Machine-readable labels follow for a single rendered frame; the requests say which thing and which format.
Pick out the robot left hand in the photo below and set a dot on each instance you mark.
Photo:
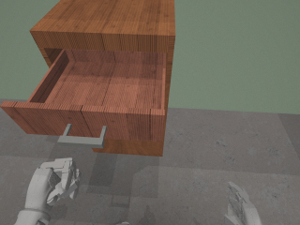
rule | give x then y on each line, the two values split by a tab
51	182

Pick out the cabinet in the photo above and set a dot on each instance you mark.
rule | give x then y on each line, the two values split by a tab
112	25

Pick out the drawer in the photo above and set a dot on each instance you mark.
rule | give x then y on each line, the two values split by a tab
89	89

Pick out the left robot forearm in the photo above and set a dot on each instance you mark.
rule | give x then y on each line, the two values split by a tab
31	216

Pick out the handle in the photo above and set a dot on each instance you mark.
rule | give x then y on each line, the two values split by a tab
77	141

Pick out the robot right hand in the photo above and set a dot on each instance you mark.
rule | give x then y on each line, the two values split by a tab
246	211

